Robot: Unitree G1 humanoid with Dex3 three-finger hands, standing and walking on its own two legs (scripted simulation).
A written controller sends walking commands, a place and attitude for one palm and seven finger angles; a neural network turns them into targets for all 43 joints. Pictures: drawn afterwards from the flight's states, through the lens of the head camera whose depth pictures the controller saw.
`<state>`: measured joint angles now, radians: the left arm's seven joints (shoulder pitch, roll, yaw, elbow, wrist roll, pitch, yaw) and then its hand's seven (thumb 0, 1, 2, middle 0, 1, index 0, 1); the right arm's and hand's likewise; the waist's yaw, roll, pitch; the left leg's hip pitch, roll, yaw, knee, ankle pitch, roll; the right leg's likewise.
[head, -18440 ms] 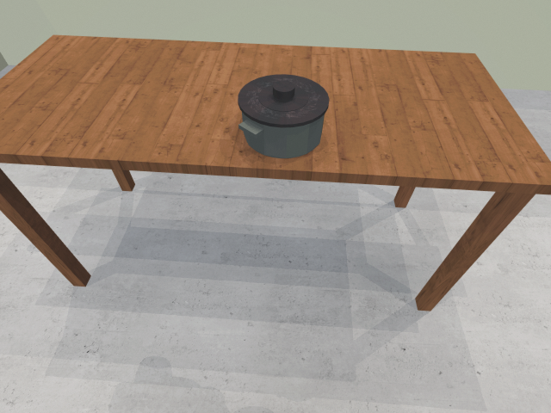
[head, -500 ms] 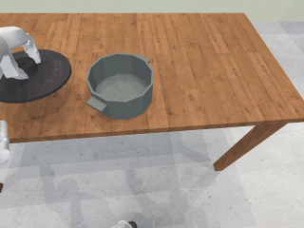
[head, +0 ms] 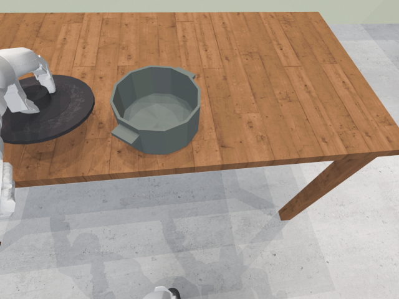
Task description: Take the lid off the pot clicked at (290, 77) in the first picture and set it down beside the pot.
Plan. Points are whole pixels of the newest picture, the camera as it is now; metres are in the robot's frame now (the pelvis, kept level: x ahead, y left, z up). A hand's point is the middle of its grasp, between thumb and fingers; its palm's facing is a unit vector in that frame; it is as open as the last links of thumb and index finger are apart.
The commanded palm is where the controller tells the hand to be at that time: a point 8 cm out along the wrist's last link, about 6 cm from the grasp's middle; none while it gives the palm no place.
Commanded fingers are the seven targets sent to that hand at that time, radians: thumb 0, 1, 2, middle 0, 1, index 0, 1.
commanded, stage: lower the lid onto the table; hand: left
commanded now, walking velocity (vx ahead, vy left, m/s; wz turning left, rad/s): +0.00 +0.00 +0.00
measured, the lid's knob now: (35, 96) +0.50 +0.30 +0.09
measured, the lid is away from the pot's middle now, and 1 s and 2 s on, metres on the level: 0.24 0.23 0.23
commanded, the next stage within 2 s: open the fingers wide in 1.14 s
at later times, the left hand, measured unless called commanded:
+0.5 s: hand (34, 105) +0.48 +0.30 +0.09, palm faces -0.49 -0.12 -0.86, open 8.2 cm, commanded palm +0.54 +0.30 +0.15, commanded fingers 0.00 0.61 0.97 -0.95 -1.15 -0.78 -1.07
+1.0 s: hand (43, 115) +0.48 +0.29 +0.06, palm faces -0.51 -0.12 -0.85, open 8.2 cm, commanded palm +0.55 +0.29 +0.12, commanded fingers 0.00 0.61 0.97 -0.95 -1.15 -0.78 -1.07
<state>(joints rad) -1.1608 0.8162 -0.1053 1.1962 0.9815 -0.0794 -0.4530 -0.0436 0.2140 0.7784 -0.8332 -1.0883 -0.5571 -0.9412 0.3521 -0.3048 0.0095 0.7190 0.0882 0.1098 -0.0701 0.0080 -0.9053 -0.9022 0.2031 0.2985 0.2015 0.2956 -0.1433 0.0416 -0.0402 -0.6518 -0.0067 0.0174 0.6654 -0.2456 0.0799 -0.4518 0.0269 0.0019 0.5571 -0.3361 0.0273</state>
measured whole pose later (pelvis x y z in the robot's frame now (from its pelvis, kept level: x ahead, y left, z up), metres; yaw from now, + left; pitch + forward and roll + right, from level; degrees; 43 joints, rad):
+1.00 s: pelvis -0.01 +0.00 -0.02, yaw -1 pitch +18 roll -5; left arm -1.13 0.83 -0.07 1.26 1.02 -0.10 -0.38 -0.04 0.22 0.78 -0.84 -1.09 -0.55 -0.94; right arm 0.38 -0.30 0.02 0.72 0.08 0.12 -0.10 0.01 -0.90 -0.90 0.20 0.30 0.20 0.30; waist -0.18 0.05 -0.07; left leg -0.83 0.02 0.01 0.81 -0.29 0.07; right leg -0.63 0.05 0.00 0.71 -0.39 0.03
